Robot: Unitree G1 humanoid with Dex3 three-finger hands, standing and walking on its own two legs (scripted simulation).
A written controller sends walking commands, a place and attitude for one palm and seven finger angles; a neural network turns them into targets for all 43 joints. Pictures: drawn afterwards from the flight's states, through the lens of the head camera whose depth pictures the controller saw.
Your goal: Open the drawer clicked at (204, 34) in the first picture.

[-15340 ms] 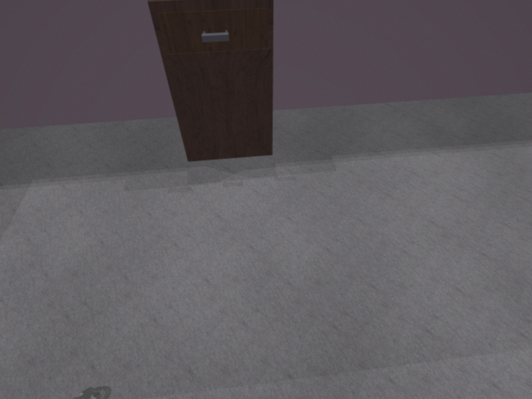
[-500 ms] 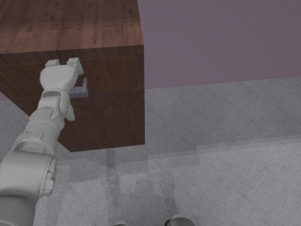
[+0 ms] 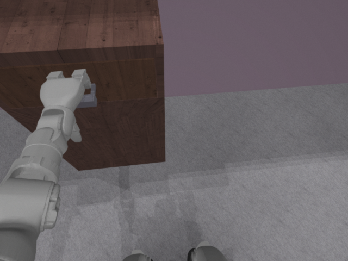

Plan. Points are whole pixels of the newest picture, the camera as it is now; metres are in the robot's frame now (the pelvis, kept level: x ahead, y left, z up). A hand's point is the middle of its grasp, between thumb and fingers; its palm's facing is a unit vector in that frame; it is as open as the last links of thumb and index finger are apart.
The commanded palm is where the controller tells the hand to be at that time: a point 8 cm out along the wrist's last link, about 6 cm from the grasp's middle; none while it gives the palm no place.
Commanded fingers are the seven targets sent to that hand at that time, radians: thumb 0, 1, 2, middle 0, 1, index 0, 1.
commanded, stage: lower the fingers behind the handle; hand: left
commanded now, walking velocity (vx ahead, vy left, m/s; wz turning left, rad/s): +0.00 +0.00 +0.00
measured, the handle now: (75, 95) +0.55 +0.24 -0.02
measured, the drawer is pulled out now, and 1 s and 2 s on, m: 0.00 0.00 0.00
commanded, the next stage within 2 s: close the thumb around the handle in 1.24 s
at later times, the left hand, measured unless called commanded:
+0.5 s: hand (73, 113) +0.49 +0.23 -0.02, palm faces -0.08 -0.01 -1.00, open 13.8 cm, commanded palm +0.47 +0.23 +0.03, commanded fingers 0.00 -0.50 0.30 -0.30 -1.20 -0.30 -1.20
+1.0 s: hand (75, 117) +0.49 +0.24 -0.04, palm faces -0.05 -0.03 -1.00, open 13.8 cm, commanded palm +0.48 +0.23 +0.01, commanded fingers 0.00 -0.50 0.30 -0.30 -1.20 -0.30 -1.20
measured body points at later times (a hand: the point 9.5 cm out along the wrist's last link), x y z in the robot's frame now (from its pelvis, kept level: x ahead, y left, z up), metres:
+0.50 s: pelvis -0.01 +0.01 -0.02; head +0.12 +0.01 +0.41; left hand +0.48 +0.23 +0.03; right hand -0.02 -0.27 -0.14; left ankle -0.03 +0.10 -0.70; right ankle +0.00 -0.12 -0.70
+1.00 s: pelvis -0.02 +0.01 -0.03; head +0.12 +0.02 +0.39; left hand +0.48 +0.24 +0.01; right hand -0.03 -0.26 -0.16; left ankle -0.03 +0.10 -0.70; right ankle +0.00 -0.12 -0.70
